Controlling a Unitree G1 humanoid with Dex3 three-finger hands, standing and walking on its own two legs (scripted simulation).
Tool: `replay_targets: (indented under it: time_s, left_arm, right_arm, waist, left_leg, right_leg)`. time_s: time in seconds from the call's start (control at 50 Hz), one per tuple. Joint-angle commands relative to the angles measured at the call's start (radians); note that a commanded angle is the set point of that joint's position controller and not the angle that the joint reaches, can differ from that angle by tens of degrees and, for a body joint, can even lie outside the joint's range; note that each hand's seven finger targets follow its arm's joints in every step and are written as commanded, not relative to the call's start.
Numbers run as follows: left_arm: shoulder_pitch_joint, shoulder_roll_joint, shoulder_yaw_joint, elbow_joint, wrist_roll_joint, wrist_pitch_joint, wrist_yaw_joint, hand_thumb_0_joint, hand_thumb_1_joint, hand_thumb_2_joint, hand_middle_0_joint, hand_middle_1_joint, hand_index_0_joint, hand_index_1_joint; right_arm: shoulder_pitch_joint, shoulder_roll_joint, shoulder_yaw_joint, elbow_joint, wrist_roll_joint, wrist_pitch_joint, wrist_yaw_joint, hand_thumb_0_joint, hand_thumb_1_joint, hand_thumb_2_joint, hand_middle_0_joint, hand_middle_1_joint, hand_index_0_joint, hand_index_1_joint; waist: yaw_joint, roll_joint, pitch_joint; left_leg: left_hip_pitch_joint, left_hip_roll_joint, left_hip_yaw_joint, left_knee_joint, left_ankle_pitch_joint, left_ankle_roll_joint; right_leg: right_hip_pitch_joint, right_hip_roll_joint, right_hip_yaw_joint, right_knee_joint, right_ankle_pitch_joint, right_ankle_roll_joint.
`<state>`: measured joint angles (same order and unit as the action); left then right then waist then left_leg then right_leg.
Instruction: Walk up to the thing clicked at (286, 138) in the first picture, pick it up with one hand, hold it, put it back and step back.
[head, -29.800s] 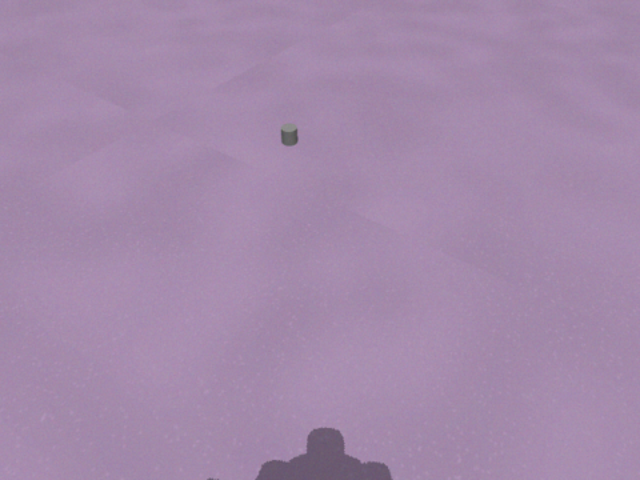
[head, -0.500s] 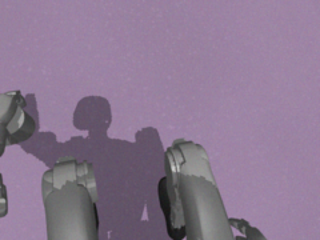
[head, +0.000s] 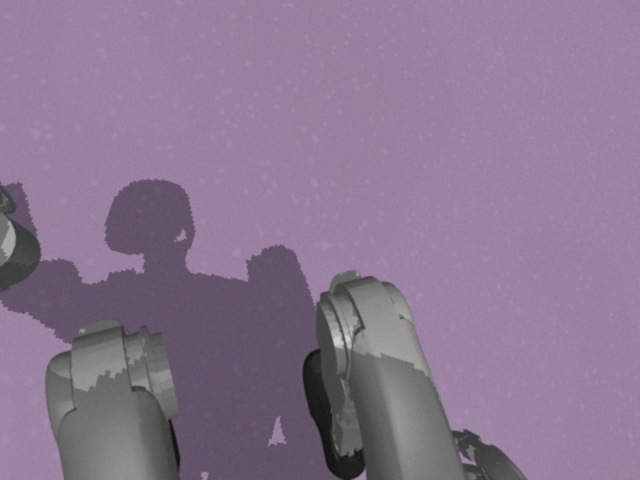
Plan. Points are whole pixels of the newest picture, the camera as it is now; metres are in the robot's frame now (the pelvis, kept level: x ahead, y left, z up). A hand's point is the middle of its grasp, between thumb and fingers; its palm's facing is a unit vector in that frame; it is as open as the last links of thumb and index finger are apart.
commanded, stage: rest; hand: left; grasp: from above
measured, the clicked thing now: out of the picture +0.42 +0.33 -0.26
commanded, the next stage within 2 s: open in 0.16 s
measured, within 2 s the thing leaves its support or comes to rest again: neither
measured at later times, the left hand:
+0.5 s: hand out of the picture +0.41 +0.32 -0.22, palm faces -0.45 -0.14 -0.88, open 11.3 cm
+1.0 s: hand out of the picture +0.42 +0.33 -0.23, palm faces -0.44 -0.14 -0.89, open 13.6 cm
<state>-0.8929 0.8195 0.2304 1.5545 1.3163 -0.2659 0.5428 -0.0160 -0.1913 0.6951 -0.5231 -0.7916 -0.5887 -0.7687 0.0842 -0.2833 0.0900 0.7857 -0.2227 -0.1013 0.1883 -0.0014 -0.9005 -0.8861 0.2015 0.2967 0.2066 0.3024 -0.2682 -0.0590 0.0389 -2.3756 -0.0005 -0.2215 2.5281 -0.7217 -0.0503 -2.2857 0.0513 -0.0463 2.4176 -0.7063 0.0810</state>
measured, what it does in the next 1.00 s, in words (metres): stands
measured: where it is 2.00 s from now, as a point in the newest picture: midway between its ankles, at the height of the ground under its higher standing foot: (255, 465)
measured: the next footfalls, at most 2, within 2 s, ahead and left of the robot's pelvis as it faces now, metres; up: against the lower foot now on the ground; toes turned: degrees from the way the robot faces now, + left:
none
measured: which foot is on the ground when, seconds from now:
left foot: down 0.00-1.00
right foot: down 0.00-1.00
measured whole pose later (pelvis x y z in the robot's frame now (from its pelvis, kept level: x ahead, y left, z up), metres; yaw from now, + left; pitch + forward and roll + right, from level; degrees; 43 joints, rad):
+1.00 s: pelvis -0.01 +0.01 +0.00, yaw -3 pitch +29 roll -13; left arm -0.95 0.90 0.17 1.70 1.32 -0.25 0.62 0.00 -0.50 1.02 -0.11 -1.11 -0.12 -1.09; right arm 0.08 -0.31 0.18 0.77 -0.27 -0.21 0.28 0.00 -0.90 -0.89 0.20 0.30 0.21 0.30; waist -0.31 -0.08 0.07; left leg -2.37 0.00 -0.26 2.56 -0.72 -0.02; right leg -2.24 0.06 -0.08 2.41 -0.69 0.08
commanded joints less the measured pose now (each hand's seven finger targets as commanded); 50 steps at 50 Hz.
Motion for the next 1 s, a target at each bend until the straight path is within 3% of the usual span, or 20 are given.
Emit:
replay_targets:
  time_s: [0.0,0.1,0.12,0.24,0.28,0.3,0.34,0.36,0.4,0.42,0.44,0.58,0.62,0.64,0.7,0.74,0.88,0.92,0.94,0.98]
  left_arm:
    - [-0.303,0.295,-0.002,-0.107,-0.013,-0.007,0.060,0.000,0.592,1.126,-0.923,-0.975,-0.932,-0.964]
    - [-0.296,0.336,0.018,-0.060,0.000,-0.016,0.082,0.000,0.615,1.117,-0.929,-0.980,-0.942,-0.965]
    - [-0.282,0.304,-0.013,-0.002,-0.003,-0.014,0.080,0.000,0.606,1.101,-0.922,-0.980,-0.937,-0.963]
    - [-0.310,0.383,0.016,0.030,0.016,-0.026,0.104,0.000,0.608,1.097,-0.903,-1.005,-0.926,-0.980]
    - [-0.327,0.331,-0.028,0.028,0.018,-0.029,0.104,0.000,0.448,1.076,-0.743,-0.996,-0.766,-0.977]
    - [-0.323,0.356,-0.010,0.024,0.016,-0.030,0.111,0.000,0.368,1.051,-0.663,-0.994,-0.686,-0.974]
    - [-0.352,0.324,-0.059,0.048,0.021,-0.025,0.109,0.000,0.208,1.002,-0.523,-1.004,-0.551,-0.974]
    - [-0.356,0.360,-0.031,0.016,0.015,-0.030,0.121,0.000,0.128,1.012,-0.480,-1.007,-0.503,-0.981]
    - [-0.359,0.348,-0.056,0.036,0.021,-0.023,0.122,0.000,-0.032,0.996,-0.402,-1.004,-0.425,-0.979]
    - [-0.372,0.397,-0.008,0.007,0.022,-0.028,0.132,0.000,-0.102,1.028,-0.367,-1.023,-0.385,-1.003]
    - [-0.344,0.381,-0.018,0.011,0.022,-0.026,0.136,0.000,-0.147,1.011,-0.328,-1.018,-0.347,-0.997]
    - [-0.356,0.323,-0.068,0.050,0.011,-0.010,0.139,0.000,-0.396,1.081,-0.149,-1.095,-0.160,-1.082]
    - [-0.317,0.354,-0.028,0.025,0.003,-0.004,0.150,0.000,-0.425,1.138,-0.124,-1.137,-0.133,-1.127]
    - [-0.305,0.340,-0.041,0.029,0.004,0.003,0.150,0.000,-0.443,1.137,-0.111,-1.148,-0.120,-1.137]
    - [-0.372,0.326,-0.059,0.003,-0.002,0.007,0.139,0.000,-0.447,1.079,-0.092,-1.141,-0.111,-1.119]
    - [-0.332,0.318,-0.055,0.026,-0.018,0.012,0.138,0.000,-0.478,1.085,-0.087,-1.120,-0.098,-1.107]
    - [-0.328,0.326,-0.053,0.000,-0.019,0.012,0.123,0.000,-0.487,1.055,-0.078,-1.103,-0.090,-1.089]
    - [-0.344,0.343,-0.035,-0.007,-0.018,0.010,0.118,0.000,-0.473,1.035,-0.077,-1.106,-0.093,-1.087]
    - [-0.342,0.318,-0.063,0.016,-0.018,0.010,0.113,0.000,-0.488,1.058,-0.079,-1.103,-0.089,-1.091]
    - [-0.329,0.312,-0.057,0.016,-0.026,0.004,0.109,0.000,-0.493,1.059,-0.079,-1.098,-0.087,-1.088]
  right_arm:
    - [0.190,-0.286,-0.065,0.001,-0.008,-0.011,-0.003,0.000,-0.892,-0.893,0.201,0.300,0.201,0.300]
    - [0.191,-0.299,-0.048,0.001,-0.020,-0.018,0.002,0.000,-0.890,-0.893,0.201,0.300,0.201,0.300]
    - [0.183,-0.295,-0.038,0.002,-0.023,-0.021,0.005,0.000,-0.893,-0.894,0.201,0.300,0.200,0.300]
    - [0.182,-0.321,-0.027,-0.012,-0.036,-0.037,0.005,0.000,-0.890,-0.893,0.201,0.300,0.200,0.300]
    - [0.159,-0.308,-0.018,-0.019,-0.041,-0.042,0.007,0.000,-0.883,-0.890,0.201,0.300,0.201,0.300]
    - [0.152,-0.315,-0.018,-0.021,-0.043,-0.043,0.006,0.000,-0.882,-0.890,0.201,0.300,0.201,0.300]
    - [0.150,-0.313,-0.010,-0.019,-0.044,-0.055,0.010,0.000,-0.881,-0.890,0.201,0.300,0.201,0.300]
    - [0.147,-0.325,-0.009,-0.022,-0.043,-0.055,0.008,0.000,-0.881,-0.890,0.201,0.300,0.201,0.300]
    - [0.146,-0.321,-0.006,-0.017,-0.044,-0.068,0.013,0.000,-0.881,-0.890,0.202,0.300,0.201,0.300]
    - [0.152,-0.337,-0.009,-0.021,-0.050,-0.072,0.013,0.000,-0.882,-0.891,0.202,0.300,0.201,0.300]
    - [0.144,-0.333,-0.006,-0.026,-0.043,-0.073,0.013,0.000,-0.881,-0.890,0.202,0.300,0.201,0.300]
    - [0.154,-0.330,-0.002,-0.005,-0.051,-0.102,0.038,0.000,-0.887,-0.894,0.202,0.301,0.201,0.301]
    - [0.161,-0.338,-0.005,-0.004,-0.050,-0.104,0.042,0.000,-0.885,-0.894,0.202,0.301,0.201,0.301]
    - [0.153,-0.331,-0.001,-0.007,-0.049,-0.104,0.044,0.000,-0.887,-0.895,0.202,0.301,0.201,0.301]
    - [0.161,-0.336,-0.005,-0.007,-0.055,-0.112,0.059,0.000,-0.888,-0.895,0.202,0.301,0.201,0.301]
    - [0.152,-0.338,-0.002,-0.003,-0.046,-0.112,0.060,0.000,-0.889,-0.896,0.202,0.301,0.201,0.301]
    - [0.158,-0.333,-0.001,-0.005,-0.042,-0.115,0.072,0.000,-0.889,-0.896,0.202,0.301,0.201,0.301]
    - [0.158,-0.343,-0.003,-0.032,-0.049,-0.118,0.075,0.000,-0.887,-0.895,0.202,0.301,0.201,0.301]
    - [0.157,-0.332,0.002,-0.017,-0.043,-0.118,0.077,0.000,-0.890,-0.897,0.202,0.301,0.201,0.301]
    - [0.166,-0.336,0.001,-0.013,-0.045,-0.119,0.077,0.000,-0.890,-0.897,0.201,0.301,0.201,0.301]
  waist:
    - [-0.015,0.378,-0.688]
    - [-0.019,0.367,-0.676]
    - [-0.028,0.365,-0.642]
    - [-0.047,0.343,-0.605]
    - [-0.048,0.370,-0.598]
    - [-0.044,0.373,-0.617]
    - [-0.068,0.354,-0.576]
    - [-0.057,0.363,-0.585]
    - [-0.064,0.376,-0.557]
    - [-0.064,0.377,-0.573]
    - [-0.047,0.391,-0.582]
    - [-0.075,0.400,-0.560]
    - [-0.051,0.427,-0.585]
    - [-0.045,0.448,-0.594]
    - [-0.084,0.456,-0.593]
    - [-0.062,0.446,-0.591]
    - [-0.058,0.472,-0.615]
    - [-0.075,0.447,-0.605]
    - [-0.071,0.446,-0.577]
    - [-0.070,0.453,-0.583]
  left_leg:
    - [0.530,0.012,0.160,-0.220,0.248,0.064]
    - [0.512,0.013,0.151,-0.215,0.258,0.066]
    - [0.486,0.012,0.150,-0.217,0.225,0.067]
    - [0.463,0.016,0.139,-0.208,0.183,0.070]
    - [0.472,0.015,0.137,-0.219,0.165,0.064]
    - [0.482,0.019,0.130,-0.224,0.170,0.064]
    - [0.458,0.017,0.132,-0.208,0.140,0.068]
    - [0.450,0.016,0.130,-0.217,0.136,0.069]
    - [0.458,0.017,0.132,-0.214,0.122,0.065]
    - [0.476,0.017,0.127,-0.218,0.142,0.063]
    - [0.482,0.017,0.124,-0.229,0.145,0.060]
    - [0.480,0.021,0.122,-0.215,0.137,0.060]
    - [0.511,0.018,0.118,-0.236,0.170,0.055]
    - [0.519,0.020,0.116,-0.245,0.180,0.051]
    - [0.536,0.022,0.110,-0.230,0.200,0.051]
    - [0.531,0.021,0.102,-0.249,0.195,0.049]
    - [0.559,0.024,0.099,-0.248,0.231,0.045]
    - [0.540,0.021,0.104,-0.240,0.232,0.050]
    - [0.522,0.021,0.107,-0.240,0.204,0.050]
    - [0.532,0.020,0.107,-0.251,0.196,0.049]
  right_leg:
    - [0.337,0.015,-0.153,-0.199,0.304,-0.097]
    - [0.362,0.021,-0.160,-0.201,0.320,-0.092]
    - [0.345,0.022,-0.161,-0.200,0.288,-0.094]
    - [0.342,0.027,-0.172,-0.205,0.249,-0.092]
    - [0.319,0.031,-0.176,-0.199,0.229,-0.097]
    - [0.335,0.035,-0.179,-0.203,0.234,-0.096]
    - [0.305,0.034,-0.177,-0.204,0.213,-0.093]
    - [0.321,0.036,-0.179,-0.215,0.210,-0.092]
    - [0.292,0.035,-0.180,-0.201,0.195,-0.094]
    - [0.305,0.032,-0.193,-0.198,0.213,-0.092]
    - [0.305,0.035,-0.192,-0.197,0.211,-0.096]
    - [0.297,0.037,-0.191,-0.205,0.216,-0.091]
    - [0.310,0.034,-0.199,-0.196,0.237,-0.091]
    - [0.307,0.037,-0.198,-0.189,0.244,-0.096]
    - [0.302,0.033,-0.206,-0.179,0.273,-0.091]
    - [0.299,0.033,-0.205,-0.183,0.262,-0.093]
    - [0.312,0.034,-0.203,-0.180,0.292,-0.097]
    - [0.331,0.031,-0.201,-0.186,0.300,-0.093]
    - [0.314,0.032,-0.198,-0.190,0.274,-0.096]
    - [0.318,0.034,-0.200,-0.204,0.260,-0.094]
